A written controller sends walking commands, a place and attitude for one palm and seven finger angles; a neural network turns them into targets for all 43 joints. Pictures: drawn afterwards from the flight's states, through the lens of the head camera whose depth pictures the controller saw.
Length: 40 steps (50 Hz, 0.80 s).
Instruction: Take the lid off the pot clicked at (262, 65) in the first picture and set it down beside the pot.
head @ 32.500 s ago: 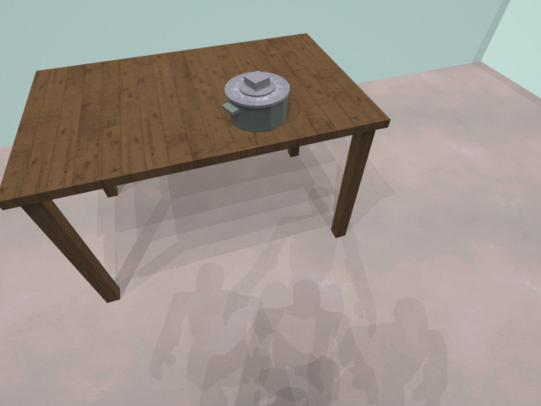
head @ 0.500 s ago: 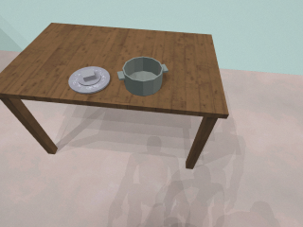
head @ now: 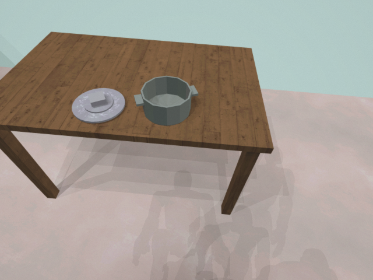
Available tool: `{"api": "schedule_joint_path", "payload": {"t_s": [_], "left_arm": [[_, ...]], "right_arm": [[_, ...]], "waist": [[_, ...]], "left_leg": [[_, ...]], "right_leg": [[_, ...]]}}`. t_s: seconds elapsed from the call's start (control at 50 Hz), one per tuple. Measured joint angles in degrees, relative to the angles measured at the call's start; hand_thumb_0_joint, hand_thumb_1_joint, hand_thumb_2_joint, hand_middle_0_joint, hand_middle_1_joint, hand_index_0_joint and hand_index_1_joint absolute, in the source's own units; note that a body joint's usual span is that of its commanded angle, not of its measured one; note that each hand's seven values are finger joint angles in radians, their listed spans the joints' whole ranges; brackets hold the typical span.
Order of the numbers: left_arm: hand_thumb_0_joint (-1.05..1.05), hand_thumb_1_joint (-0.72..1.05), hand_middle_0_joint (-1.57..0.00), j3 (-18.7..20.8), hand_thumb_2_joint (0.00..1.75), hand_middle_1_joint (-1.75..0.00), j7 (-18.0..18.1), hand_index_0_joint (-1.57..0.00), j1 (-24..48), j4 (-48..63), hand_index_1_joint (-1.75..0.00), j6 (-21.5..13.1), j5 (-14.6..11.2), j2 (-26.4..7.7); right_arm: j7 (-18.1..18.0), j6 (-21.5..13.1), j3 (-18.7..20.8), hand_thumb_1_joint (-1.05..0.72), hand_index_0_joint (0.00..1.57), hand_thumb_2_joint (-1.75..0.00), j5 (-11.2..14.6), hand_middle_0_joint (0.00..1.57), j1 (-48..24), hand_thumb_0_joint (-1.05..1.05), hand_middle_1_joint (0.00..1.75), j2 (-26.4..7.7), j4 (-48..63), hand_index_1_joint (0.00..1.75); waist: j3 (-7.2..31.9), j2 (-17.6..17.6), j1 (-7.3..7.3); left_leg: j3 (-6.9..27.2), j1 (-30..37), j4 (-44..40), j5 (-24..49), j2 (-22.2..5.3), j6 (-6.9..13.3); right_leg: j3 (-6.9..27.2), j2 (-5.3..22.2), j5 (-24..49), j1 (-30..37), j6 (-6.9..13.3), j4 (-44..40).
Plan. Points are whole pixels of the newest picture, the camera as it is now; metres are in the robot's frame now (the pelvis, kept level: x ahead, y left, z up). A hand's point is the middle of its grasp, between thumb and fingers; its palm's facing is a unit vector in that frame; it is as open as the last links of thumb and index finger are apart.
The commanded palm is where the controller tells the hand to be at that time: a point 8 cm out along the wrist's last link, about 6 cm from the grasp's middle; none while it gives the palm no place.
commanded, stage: look to check the result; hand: left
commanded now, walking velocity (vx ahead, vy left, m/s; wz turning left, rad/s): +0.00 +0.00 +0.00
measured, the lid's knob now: (97, 98) +0.71 +0.37 -0.08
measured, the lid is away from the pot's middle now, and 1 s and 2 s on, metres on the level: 0.26 0.26 0.26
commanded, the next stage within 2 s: stand and wait in 0.32 s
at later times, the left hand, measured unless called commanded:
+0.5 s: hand out of the picture +0.01 +0.17 -0.18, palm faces +0.04 -0.98 -0.17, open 7.3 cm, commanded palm none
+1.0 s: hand out of the picture +0.01 +0.18 -0.18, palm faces +0.04 -0.98 -0.18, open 7.3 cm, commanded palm none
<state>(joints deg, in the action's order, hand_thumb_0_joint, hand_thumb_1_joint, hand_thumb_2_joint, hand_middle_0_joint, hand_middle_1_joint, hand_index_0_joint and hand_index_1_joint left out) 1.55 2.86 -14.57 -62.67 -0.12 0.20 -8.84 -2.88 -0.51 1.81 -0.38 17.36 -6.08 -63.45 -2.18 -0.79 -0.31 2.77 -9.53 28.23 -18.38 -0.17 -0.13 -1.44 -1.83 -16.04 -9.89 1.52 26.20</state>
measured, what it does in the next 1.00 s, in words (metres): stands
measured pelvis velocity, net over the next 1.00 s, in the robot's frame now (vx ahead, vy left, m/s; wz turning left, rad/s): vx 0.01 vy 0.01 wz -0.02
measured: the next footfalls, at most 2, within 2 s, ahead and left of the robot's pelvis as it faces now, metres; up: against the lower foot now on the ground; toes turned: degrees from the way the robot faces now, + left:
none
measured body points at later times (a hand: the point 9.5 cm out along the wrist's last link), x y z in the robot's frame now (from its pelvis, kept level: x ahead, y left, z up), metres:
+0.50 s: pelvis +0.01 +0.01 +0.00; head +0.03 +0.02 +0.45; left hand +0.01 +0.23 -0.17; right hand -0.01 -0.20 -0.15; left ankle -0.04 +0.12 -0.74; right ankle -0.02 -0.10 -0.74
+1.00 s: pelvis +0.01 +0.01 +0.00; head +0.03 +0.02 +0.45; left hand +0.01 +0.23 -0.16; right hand -0.02 -0.19 -0.16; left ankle -0.04 +0.12 -0.74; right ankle -0.02 -0.10 -0.74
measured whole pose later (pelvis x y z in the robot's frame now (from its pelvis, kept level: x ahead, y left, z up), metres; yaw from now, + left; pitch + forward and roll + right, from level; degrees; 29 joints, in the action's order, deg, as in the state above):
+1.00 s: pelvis +0.01 +0.01 +0.00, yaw -1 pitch -1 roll -1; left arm 1.7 2.9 -15.7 -63.9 0.1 0.2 -7.8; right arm -3.3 -0.8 1.5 -0.2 18.0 -5.0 -64.6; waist -2.8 -0.6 -0.4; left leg 1.3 -7.0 26.3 -18.5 0.5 0.7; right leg -0.1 -1.2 -16.5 -8.4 0.7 25.6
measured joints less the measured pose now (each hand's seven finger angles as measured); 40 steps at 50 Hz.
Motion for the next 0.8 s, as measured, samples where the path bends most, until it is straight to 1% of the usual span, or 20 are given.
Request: {"api": "schedule_joint_path", "payload": {"t_s": [0.28,0.8], "left_arm": [[0.01,0.92,-0.20,-0.22,0.90,-0.30,-0.11,-0.20,-1.12,-1.02,-0.29,0.22,-0.04,0.78],[0.01,0.92,-0.20,0.04,0.90,-0.30,-0.02,-0.20,-0.83,-1.20,-0.29,0.34,-0.04,0.75]], "right_arm": [[-0.29,0.03,-0.02,-0.92,0.20,-0.90,0.15,0.20,-0.77,0.00,0.29,-0.12,-0.35,0.30],[-0.44,-0.39,-0.39,-0.91,0.20,-0.90,0.18,0.20,0.64,0.00,0.29,1.08,-0.99,0.30]], "waist": [[-0.80,-0.34,0.23],[-0.58,-0.01,-0.09]], "left_leg": [[-0.48,1.28,-0.72,-0.37,0.18,0.42],[-1.40,2.36,-1.96,-0.13,0.82,1.06]], "right_leg": [[0.48,0.19,-0.20,1.19,-0.42,-0.79],[1.38,0.86,-0.37,1.49,-1.02,-0.83]]}}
